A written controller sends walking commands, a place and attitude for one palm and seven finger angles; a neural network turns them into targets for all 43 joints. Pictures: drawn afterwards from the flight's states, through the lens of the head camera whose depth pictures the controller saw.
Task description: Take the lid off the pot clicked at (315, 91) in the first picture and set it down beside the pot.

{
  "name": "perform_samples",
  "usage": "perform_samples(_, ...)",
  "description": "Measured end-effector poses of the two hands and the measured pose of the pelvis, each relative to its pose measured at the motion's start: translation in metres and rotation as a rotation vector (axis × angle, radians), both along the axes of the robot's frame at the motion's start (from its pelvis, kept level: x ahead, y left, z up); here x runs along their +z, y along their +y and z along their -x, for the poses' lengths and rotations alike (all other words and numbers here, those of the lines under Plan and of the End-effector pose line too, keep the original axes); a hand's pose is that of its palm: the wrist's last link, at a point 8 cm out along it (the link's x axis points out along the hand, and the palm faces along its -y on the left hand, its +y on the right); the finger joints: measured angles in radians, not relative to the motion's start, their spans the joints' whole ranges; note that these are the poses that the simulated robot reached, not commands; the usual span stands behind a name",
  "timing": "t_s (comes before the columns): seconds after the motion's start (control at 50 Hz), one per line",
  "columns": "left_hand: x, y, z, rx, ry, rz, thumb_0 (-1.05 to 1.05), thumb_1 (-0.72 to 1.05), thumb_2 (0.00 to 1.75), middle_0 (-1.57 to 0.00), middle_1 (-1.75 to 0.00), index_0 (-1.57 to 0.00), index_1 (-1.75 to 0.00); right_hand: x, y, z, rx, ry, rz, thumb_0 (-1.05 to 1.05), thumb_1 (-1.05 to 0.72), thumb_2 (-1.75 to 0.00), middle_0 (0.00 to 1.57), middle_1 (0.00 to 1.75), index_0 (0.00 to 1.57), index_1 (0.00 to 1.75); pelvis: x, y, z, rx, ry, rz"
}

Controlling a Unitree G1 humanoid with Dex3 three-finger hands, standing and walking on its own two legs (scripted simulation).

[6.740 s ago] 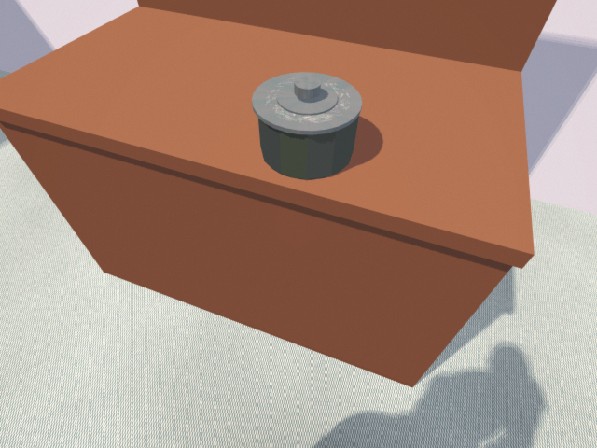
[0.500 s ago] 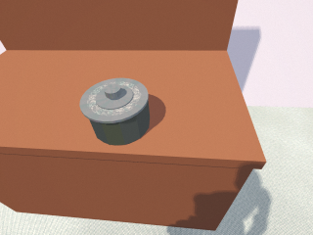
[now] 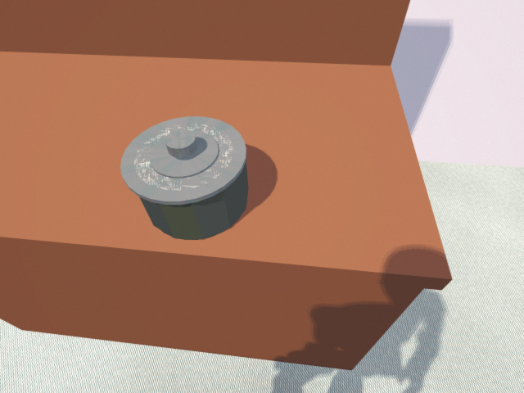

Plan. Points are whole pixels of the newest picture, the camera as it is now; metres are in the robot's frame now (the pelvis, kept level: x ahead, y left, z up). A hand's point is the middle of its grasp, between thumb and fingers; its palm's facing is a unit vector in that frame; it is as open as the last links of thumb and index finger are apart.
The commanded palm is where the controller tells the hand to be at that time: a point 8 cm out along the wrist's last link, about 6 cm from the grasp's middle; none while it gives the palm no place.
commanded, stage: look again from close up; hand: left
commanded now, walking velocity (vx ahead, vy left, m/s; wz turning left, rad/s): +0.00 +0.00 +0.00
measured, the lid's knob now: (181, 143) +0.44 +0.16 +0.15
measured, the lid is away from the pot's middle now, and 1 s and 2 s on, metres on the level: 0.00 0.00 0.00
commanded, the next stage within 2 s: lift the closed hand beside the body in 0.52 s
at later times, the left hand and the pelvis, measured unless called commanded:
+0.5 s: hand out of the picture +0.00 +0.16 -0.17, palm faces +0.03 -0.97 -0.22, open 7.3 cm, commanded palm none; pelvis +0.00 -0.02 +0.00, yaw +0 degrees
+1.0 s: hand out of the picture +0.10 +0.18 -0.01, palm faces +0.17 -0.96 -0.24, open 4.7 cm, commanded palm +0.07 +0.24 +0.01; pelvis -0.03 -0.01 +0.00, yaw +1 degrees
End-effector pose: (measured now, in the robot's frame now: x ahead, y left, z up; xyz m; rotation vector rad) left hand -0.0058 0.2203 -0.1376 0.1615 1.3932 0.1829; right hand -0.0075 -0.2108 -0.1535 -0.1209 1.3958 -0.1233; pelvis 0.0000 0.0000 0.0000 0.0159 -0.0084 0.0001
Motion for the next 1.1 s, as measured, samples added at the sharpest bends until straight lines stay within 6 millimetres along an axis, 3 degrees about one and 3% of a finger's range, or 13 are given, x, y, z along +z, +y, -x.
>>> perform_samples(0.2, 0.001, -0.007, -0.001, -0.002, 0.000, -0.002, 0.01, 0.92, 0.89, -0.20, -0.30, -0.20, -0.30, 0.000, -0.005, -0.002, 0.002, 0.009, -0.009, 0.01, -0.92, -0.90, 0.19, 0.30, 0.20, 0.30, 0.001, -0.008, -0.001, 0.001, -0.004, 0.000)
perform_samples(0.64, 0.001, -0.021, 0.009, 0.006, -0.001, 0.000, 0.01, 0.92, 0.89, -0.20, -0.30, -0.20, -0.30, 0.001, -0.007, 0.027, -0.015, 0.068, -0.032, 0.01, -0.91, -0.90, 0.19, 0.30, 0.20, 0.30, 0.002, -0.020, 0.007, 0.003, -0.007, 0.005)
perform_samples(0.66, 0.004, -0.019, 0.003, 0.018, -0.044, -0.008, 0.01, 0.92, 0.89, -0.21, -0.30, -0.21, -0.30, 0.002, -0.009, 0.024, -0.015, 0.037, -0.032, 0.01, -0.91, -0.90, 0.20, 0.30, 0.20, 0.30, 0.001, -0.020, 0.008, -0.002, -0.006, 0.009)
perform_samples(0.72, 0.042, -0.001, -0.048, 0.027, -0.366, -0.105, 0.03, 0.95, 0.89, -0.23, -0.33, -0.23, -0.33, 0.009, -0.023, -0.001, 0.014, -0.151, 0.015, 0.02, -0.93, -0.90, 0.20, 0.30, 0.20, 0.30, 0.000, -0.016, 0.012, 0.013, -0.016, 0.010)
perform_samples(0.78, 0.093, 0.008, -0.099, -0.022, -0.650, -0.177, 0.03, 0.94, 0.89, -0.29, -0.39, -0.29, -0.39, 0.017, -0.038, -0.045, 0.050, -0.361, 0.049, 0.03, -0.93, -0.90, 0.20, 0.30, 0.20, 0.30, 0.002, -0.010, 0.014, 0.032, -0.031, 0.008)
perform_samples(0.84, 0.117, 0.006, -0.124, -0.084, -0.799, -0.177, 0.02, 0.93, 0.89, -0.37, -0.48, -0.37, -0.48, 0.035, -0.048, -0.096, 0.042, -0.564, 0.062, 0.03, -0.93, -0.90, 0.20, 0.30, 0.20, 0.30, 0.000, -0.006, 0.020, 0.027, -0.027, 0.002)
perform_samples(0.92, 0.128, -0.003, -0.108, -0.117, -0.883, -0.102, 0.01, 0.92, 0.89, -0.51, -0.64, -0.51, -0.63, 0.084, -0.050, -0.153, 0.042, -0.816, 0.081, 0.02, -0.92, -0.90, 0.19, 0.30, 0.19, 0.30, -0.001, -0.008, 0.028, 0.005, -0.030, 0.002)
perform_samples(1.0, 0.147, 0.003, -0.081, -0.101, -0.965, -0.113, 0.01, 0.91, 0.89, -0.67, -0.82, -0.67, -0.81, 0.129, -0.038, -0.193, 0.151, -0.991, 0.116, 0.02, -0.92, -0.90, 0.19, 0.30, 0.19, 0.30, -0.001, -0.009, 0.034, 0.022, -0.043, 0.016)
perform_samples(1.1, 0.160, 0.029, -0.066, -0.029, -0.996, -0.193, 0.01, 0.90, 0.89, -0.89, -1.05, -0.89, -1.04, 0.124, -0.020, -0.192, 0.207, -0.933, 0.120, 0.01, -0.91, -0.90, 0.19, 0.30, 0.19, 0.30, 0.000, -0.002, 0.039, 0.042, -0.053, 0.027)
